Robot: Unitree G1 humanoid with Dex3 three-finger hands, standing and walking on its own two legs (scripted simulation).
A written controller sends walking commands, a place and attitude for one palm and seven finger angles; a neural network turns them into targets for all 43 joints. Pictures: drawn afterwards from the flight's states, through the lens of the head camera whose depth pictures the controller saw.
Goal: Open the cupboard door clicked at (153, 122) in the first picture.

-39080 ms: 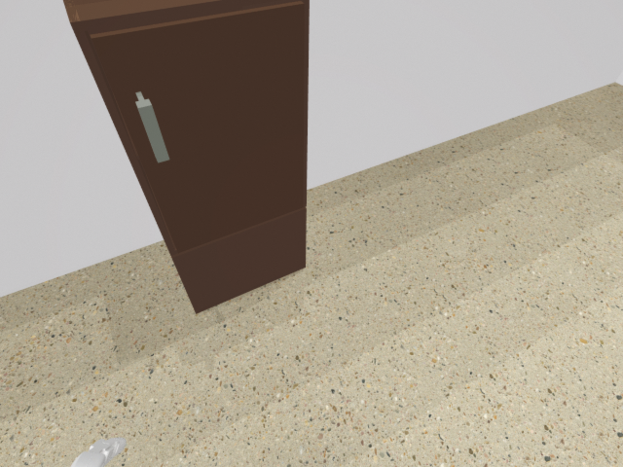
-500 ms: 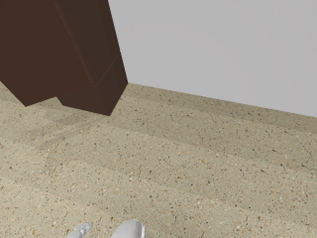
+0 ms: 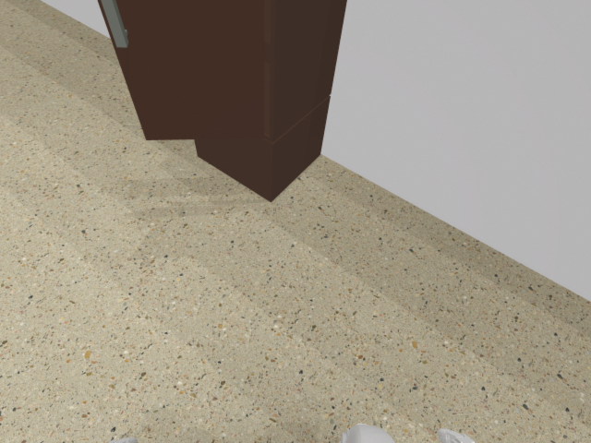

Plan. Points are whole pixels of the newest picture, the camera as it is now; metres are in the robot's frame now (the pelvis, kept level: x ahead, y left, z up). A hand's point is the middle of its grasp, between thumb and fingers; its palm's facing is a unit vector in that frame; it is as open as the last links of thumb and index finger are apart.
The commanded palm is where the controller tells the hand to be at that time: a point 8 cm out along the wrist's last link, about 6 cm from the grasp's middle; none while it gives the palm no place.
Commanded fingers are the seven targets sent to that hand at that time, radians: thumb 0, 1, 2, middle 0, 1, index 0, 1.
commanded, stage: turn to face it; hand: left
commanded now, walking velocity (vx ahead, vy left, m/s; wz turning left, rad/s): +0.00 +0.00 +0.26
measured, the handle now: (116, 14) +0.99 +0.52 +0.03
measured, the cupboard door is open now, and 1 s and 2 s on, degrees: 42 42 42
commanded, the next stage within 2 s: take the last steps up to it in 0.20 s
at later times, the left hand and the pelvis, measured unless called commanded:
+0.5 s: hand out of the picture +0.02 +0.15 -0.16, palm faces +0.21 -0.95 -0.23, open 7.3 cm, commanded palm none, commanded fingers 0.00 0.90 0.90 -0.20 -0.30 -0.20 -0.30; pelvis +0.02 -0.04 +0.01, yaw +10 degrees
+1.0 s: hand (107, 435) +0.13 +0.28 -0.17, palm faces +0.25 -0.95 -0.18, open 7.4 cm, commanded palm none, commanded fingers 0.00 0.90 0.90 -0.20 -0.30 -0.20 -0.30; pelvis +0.12 +0.09 +0.00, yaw +12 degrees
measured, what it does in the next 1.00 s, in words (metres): walks ahead: right foot, then left foot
